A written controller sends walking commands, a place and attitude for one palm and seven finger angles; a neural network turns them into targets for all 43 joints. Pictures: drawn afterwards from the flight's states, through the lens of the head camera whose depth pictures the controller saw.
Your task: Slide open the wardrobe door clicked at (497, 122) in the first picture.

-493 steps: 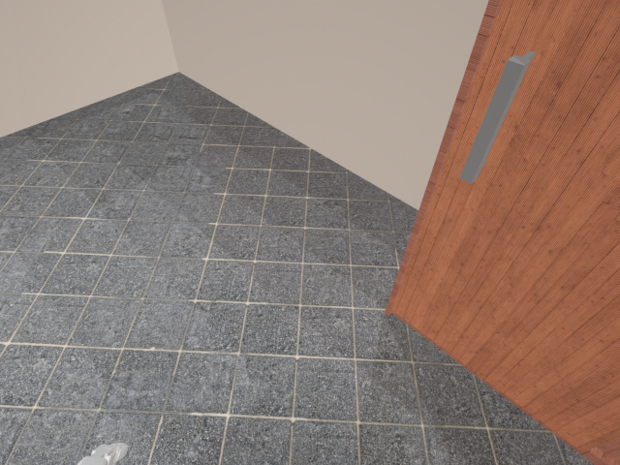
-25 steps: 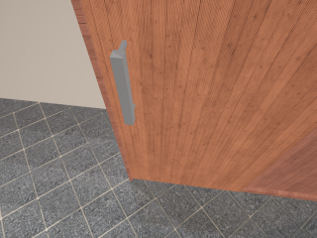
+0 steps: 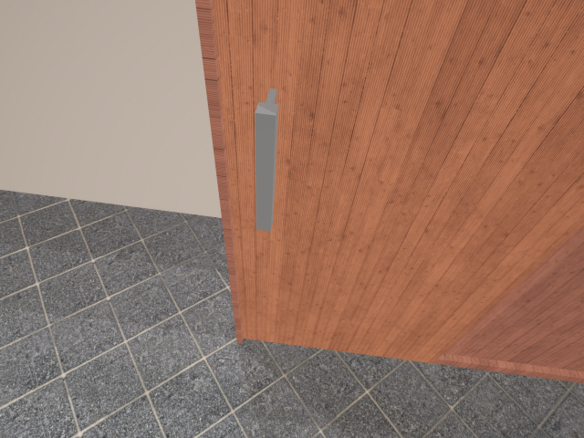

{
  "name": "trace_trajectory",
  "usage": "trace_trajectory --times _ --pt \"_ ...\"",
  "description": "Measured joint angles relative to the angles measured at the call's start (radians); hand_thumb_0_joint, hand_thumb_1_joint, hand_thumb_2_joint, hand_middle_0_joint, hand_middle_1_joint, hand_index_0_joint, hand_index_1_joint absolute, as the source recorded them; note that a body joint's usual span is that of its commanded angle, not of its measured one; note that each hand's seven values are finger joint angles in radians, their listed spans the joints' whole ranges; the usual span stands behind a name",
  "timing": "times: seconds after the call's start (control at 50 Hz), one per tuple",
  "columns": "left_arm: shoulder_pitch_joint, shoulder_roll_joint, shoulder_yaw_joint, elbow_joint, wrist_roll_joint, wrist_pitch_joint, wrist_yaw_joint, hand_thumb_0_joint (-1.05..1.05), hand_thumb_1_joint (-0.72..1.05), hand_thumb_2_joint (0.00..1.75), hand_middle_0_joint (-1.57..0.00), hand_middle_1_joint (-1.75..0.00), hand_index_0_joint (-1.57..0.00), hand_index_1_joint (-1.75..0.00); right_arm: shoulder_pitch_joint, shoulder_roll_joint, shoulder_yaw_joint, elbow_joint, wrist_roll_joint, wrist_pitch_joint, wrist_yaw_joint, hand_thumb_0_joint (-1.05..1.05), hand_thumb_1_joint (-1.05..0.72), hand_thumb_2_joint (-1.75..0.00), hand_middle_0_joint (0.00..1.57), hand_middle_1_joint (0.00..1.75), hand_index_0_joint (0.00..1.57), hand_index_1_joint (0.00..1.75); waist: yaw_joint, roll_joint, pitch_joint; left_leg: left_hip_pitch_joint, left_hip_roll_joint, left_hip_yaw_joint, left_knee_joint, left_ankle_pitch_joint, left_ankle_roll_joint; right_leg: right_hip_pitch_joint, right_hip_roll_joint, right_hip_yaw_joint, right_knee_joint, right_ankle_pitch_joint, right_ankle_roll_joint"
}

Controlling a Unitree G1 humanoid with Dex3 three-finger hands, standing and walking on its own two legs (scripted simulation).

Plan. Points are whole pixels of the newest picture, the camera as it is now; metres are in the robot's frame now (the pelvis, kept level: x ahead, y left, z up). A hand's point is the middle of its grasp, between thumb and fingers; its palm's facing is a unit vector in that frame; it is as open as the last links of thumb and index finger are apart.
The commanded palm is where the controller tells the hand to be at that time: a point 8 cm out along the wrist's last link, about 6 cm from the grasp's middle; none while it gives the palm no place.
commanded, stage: come to a stop and stand still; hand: left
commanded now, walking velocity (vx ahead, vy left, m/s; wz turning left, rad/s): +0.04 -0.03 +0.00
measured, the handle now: (268, 166) +0.50 +0.08 +0.09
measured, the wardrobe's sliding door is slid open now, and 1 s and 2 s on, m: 0.00 0.00 0.00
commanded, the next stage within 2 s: look again from close up in 0.82 s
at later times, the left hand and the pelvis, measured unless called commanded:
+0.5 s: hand out of the picture -0.03 +0.08 -0.18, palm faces +0.06 -0.99 -0.12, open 7.4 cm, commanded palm none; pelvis +0.00 -0.06 +0.00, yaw +1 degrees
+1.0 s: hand out of the picture -0.03 +0.08 -0.18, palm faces +0.04 -0.99 -0.16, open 7.4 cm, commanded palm none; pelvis +0.01 -0.06 -0.01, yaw +0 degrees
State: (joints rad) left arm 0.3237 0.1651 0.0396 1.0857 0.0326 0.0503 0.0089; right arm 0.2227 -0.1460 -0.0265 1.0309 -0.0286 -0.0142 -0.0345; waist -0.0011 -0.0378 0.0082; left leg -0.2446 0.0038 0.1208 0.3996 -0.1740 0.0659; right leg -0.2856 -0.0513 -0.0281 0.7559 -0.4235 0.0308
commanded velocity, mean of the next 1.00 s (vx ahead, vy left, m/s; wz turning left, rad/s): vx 0.00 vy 0.00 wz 0.00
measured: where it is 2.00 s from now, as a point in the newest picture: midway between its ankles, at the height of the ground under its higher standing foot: outside the picture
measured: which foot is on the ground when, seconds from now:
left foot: down 0.00-1.00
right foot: up 0.00-0.10, down 0.12-1.00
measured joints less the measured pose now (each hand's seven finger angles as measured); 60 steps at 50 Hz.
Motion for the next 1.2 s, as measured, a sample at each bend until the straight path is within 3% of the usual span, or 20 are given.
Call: trace_trajectory --times 0.06,0.12,0.2,0.46,0.76,0.94,0.98,1.04,1.08,1.2 --pt "-0.004 -0.008 -0.004 0.004 -0.003 -0.004 0.001 0.01 0.91 0.89 -0.20 -0.30 -0.19 -0.30 0.024 -0.004 -0.002 0.022 -0.001 0.006 0.005 -0.01 -0.94 -0.90 0.20 0.30 0.21 0.30 -0.013 0.007 0.007 -0.013 0.007 -0.001 0.008 0.003 -0.010 0.038 0.003 -0.011 -0.110 0.009 -0.006" --pt "-0.006 -0.009 -0.010 0.005 -0.007 -0.027 0.005 0.01 0.91 0.89 -0.20 -0.30 -0.19 -0.30 0.057 -0.001 -0.001 0.053 0.006 0.013 0.008 0.00 -0.93 -0.90 0.20 0.30 0.21 0.30 -0.013 -0.006 0.006 -0.031 0.001 0.008 0.045 -0.011 -0.027 0.106 -0.005 -0.014 -0.293 0.125 -0.016" --pt "-0.011 -0.033 -0.029 0.027 -0.015 -0.049 0.015 0.01 0.91 0.89 -0.20 -0.30 -0.19 -0.30 0.097 0.002 0.009 0.103 0.012 0.023 0.012 0.00 -0.92 -0.90 0.20 0.30 0.20 0.30 -0.021 0.032 0.006 -0.013 0.026 -0.017 0.057 -0.016 -0.048 0.140 0.021 -0.038 -0.308 0.131 -0.025" --pt "0.015 -0.073 -0.047 0.046 -0.026 -0.061 0.024 0.01 0.92 0.89 -0.20 -0.30 -0.20 -0.30 0.137 0.081 0.033 0.142 0.013 0.016 0.011 0.00 -0.91 -0.90 0.20 0.30 0.20 0.30 -0.016 0.027 0.007 0.010 0.064 -0.044 0.048 -0.014 -0.091 0.175 0.064 -0.060 -0.332 0.128 -0.065" --pt "0.056 -0.083 -0.041 0.059 -0.020 -0.066 0.032 0.01 0.91 0.89 -0.20 -0.30 -0.20 -0.30 0.092 0.049 0.025 0.129 0.014 0.011 -0.003 0.02 -0.92 -0.90 0.20 0.30 0.20 0.30 0.008 0.029 0.007 0.027 0.072 -0.048 0.050 -0.033 -0.107 0.193 0.072 -0.063 -0.330 0.108 -0.076" --pt "0.045 -0.071 -0.042 0.055 -0.015 -0.075 0.039 0.01 0.91 0.89 -0.20 -0.30 -0.20 -0.30 0.074 0.025 0.027 0.118 0.014 0.015 -0.002 0.02 -0.93 -0.90 0.20 0.30 0.20 0.30 0.012 0.035 0.013 0.013 0.081 -0.049 0.080 -0.040 -0.108 0.195 0.080 -0.064 -0.338 0.107 -0.077" --pt "0.043 -0.082 -0.046 0.040 -0.009 -0.092 0.050 0.01 0.91 0.89 -0.20 -0.30 -0.20 -0.30 0.058 0.002 0.023 0.086 0.014 0.023 0.000 0.02 -0.93 -0.90 0.20 0.30 0.20 0.30 0.011 0.056 0.032 -0.026 0.080 -0.063 0.161 -0.085 -0.085 0.181 0.090 -0.055 -0.333 0.121 -0.071" --pt "0.052 -0.082 -0.053 0.018 -0.013 -0.099 0.053 0.01 0.91 0.89 -0.20 -0.30 -0.20 -0.30 0.044 -0.020 0.013 0.038 0.018 0.004 0.000 0.02 -0.93 -0.90 0.20 0.30 0.20 0.30 -0.009 0.068 0.045 -0.019 0.053 -0.059 0.145 -0.054 -0.054 0.146 0.088 -0.043 -0.264 0.125 -0.066" --pt "0.051 -0.060 -0.050 0.008 -0.015 -0.087 0.053 0.01 0.91 0.89 -0.20 -0.30 -0.20 -0.30 0.051 -0.015 0.012 0.021 0.019 -0.007 0.000 0.02 -0.93 -0.90 0.20 0.30 0.20 0.30 -0.021 0.046 0.031 -0.010 0.038 -0.054 0.146 -0.076 -0.052 0.138 0.073 -0.040 -0.225 0.098 -0.061" --pt "0.003 -0.017 -0.043 -0.030 -0.012 -0.062 0.048 0.01 0.91 0.89 -0.20 -0.30 -0.20 -0.30 0.057 -0.011 0.019 0.012 0.016 0.008 0.001 0.01 -0.93 -0.90 0.20 0.30 0.20 0.30 -0.005 0.026 0.000 -0.019 0.020 -0.047 0.177 -0.091 -0.039 0.144 0.053 -0.034 -0.222 0.080 -0.044"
